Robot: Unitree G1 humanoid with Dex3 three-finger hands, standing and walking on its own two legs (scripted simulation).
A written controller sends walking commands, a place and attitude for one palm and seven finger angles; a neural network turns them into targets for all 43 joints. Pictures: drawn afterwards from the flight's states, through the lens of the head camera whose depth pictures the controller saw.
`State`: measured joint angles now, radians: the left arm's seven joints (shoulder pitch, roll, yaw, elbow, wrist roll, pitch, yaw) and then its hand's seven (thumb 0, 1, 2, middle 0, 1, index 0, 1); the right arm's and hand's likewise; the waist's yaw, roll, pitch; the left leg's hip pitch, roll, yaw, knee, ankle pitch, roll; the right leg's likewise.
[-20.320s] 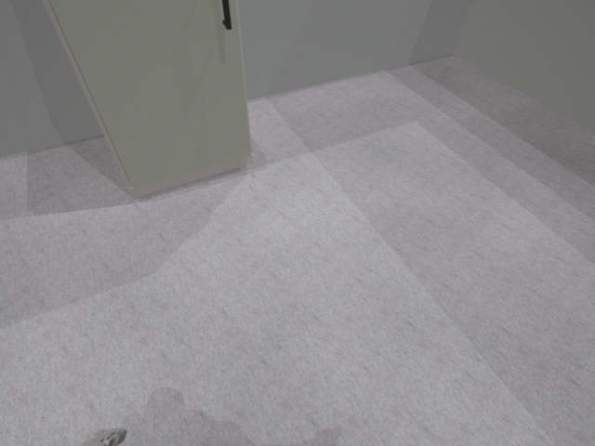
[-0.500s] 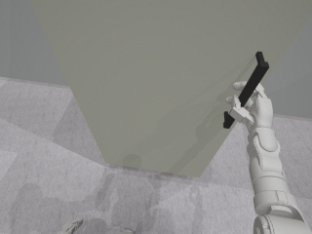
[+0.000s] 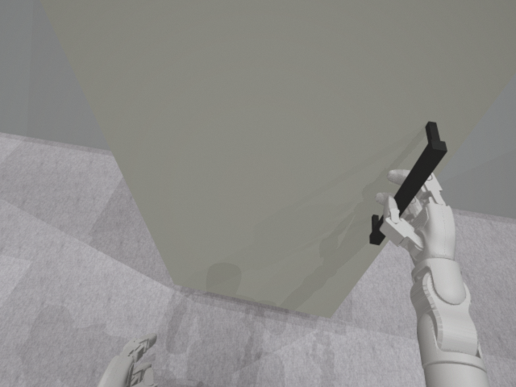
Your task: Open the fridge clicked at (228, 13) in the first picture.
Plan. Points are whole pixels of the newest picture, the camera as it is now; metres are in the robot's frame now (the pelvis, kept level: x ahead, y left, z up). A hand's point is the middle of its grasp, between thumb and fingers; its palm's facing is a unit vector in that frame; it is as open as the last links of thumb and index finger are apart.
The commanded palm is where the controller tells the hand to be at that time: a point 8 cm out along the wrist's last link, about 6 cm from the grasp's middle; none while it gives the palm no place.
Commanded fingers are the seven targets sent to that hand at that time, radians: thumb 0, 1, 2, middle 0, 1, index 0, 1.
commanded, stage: walk backward, drawing the door open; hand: right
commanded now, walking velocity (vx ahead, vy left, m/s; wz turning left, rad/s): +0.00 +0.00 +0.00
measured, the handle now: (399, 192) +0.42 -0.18 +0.09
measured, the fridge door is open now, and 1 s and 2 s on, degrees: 1 12 45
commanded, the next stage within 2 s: none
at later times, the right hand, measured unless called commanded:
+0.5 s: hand (386, 251) +0.31 -0.14 +0.09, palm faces +0.02 +0.99 -0.12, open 5.6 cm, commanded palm +0.27 -0.19 +0.09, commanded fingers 0.00 -0.90 -0.90 0.45 1.40 0.45 1.40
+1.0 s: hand (371, 271) +0.27 -0.12 +0.09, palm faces +0.32 +0.92 -0.22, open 5.9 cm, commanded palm +0.23 -0.15 +0.09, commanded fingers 0.00 -0.90 -0.90 0.45 1.40 0.45 1.40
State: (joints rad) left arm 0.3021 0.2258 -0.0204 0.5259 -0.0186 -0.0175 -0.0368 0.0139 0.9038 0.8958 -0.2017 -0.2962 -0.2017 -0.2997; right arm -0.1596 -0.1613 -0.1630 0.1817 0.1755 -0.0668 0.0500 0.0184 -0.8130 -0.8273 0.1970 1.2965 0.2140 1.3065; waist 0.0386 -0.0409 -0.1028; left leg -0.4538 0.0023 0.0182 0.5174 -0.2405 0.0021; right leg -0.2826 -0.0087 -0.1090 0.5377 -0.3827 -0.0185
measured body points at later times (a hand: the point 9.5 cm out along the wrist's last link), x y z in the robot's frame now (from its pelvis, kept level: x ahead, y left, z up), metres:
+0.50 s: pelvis +0.07 -0.03 +0.01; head +0.14 -0.02 +0.46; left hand +0.29 +0.15 -0.08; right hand +0.30 -0.19 +0.10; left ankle +0.02 +0.09 -0.73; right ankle +0.07 -0.15 -0.68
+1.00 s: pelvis +0.06 +0.07 +0.01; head +0.10 +0.09 +0.45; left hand +0.27 +0.25 -0.11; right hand +0.25 -0.16 +0.10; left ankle +0.11 +0.06 -0.73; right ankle -0.02 -0.04 -0.67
